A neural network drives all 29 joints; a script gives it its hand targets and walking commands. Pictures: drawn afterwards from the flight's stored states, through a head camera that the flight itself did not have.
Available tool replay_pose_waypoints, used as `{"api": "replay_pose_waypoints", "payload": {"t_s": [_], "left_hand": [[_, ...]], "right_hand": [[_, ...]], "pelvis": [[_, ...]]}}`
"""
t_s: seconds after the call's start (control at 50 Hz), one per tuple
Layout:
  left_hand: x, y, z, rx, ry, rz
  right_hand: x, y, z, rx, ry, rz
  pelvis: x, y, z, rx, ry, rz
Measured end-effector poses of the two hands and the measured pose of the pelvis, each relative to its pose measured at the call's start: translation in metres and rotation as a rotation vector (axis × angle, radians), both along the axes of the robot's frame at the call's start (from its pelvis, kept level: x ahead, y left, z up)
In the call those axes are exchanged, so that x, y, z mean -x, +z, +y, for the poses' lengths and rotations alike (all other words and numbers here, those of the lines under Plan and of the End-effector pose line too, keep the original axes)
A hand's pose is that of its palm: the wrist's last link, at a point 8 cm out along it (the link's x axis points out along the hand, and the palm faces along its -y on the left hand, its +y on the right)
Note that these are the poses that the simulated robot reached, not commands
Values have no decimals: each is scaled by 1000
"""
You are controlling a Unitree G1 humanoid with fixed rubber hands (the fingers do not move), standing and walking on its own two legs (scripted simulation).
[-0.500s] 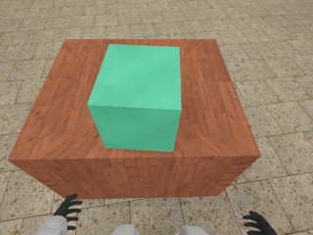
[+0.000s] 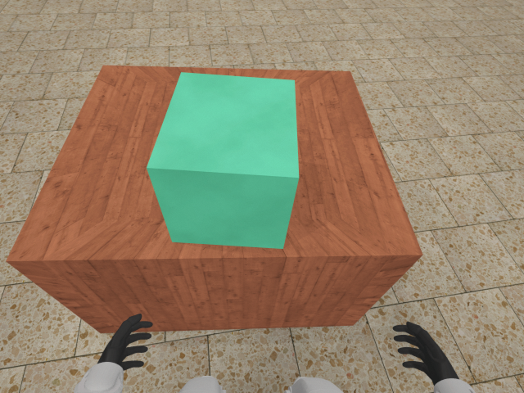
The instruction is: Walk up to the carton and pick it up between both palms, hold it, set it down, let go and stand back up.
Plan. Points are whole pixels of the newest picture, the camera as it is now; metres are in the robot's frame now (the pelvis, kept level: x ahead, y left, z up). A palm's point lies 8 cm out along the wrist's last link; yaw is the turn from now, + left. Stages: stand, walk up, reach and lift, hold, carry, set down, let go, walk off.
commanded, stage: reach and lift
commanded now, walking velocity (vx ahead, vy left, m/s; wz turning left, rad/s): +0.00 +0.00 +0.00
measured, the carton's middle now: (232, 161) +0.58 +0.07 -0.05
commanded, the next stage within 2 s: none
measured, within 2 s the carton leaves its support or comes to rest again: neither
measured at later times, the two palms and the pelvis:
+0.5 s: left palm (102, 355) +0.18 +0.25 -0.06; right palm (414, 359) +0.17 -0.23 -0.06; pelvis -0.01 +0.00 +0.00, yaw +0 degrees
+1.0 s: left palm (103, 322) +0.22 +0.25 -0.04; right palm (416, 317) +0.23 -0.23 -0.02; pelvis +0.02 +0.00 +0.00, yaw +0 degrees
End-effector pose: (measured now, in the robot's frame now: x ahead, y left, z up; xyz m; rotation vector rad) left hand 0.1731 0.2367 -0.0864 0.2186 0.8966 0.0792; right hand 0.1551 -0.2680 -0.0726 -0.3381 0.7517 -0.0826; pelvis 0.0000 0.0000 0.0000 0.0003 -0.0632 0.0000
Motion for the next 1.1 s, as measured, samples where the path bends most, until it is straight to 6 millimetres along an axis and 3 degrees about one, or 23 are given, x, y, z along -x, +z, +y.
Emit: {"api": "replay_pose_waypoints", "payload": {"t_s": [0.2,0.36,0.56,0.88,1.1], "left_hand": [[6,9,-1,13,-20,-113],[-2,17,5,17,3,-221],[-13,29,9,37,74,-332],[-44,47,10,99,58,-539],[-60,50,13,105,65,-584]], "right_hand": [[-2,11,31,-61,-13,-113],[-11,21,42,-86,1,-160],[-24,17,41,-150,-45,-216],[-63,44,36,-204,-130,-410],[-77,48,35,-212,-138,-442]], "pelvis": [[16,1,1,-1,0,-17],[16,1,6,1,1,-17],[8,2,1,-5,1,-6],[-14,3,-2,-9,2,26],[-26,4,-2,-10,2,42]]}}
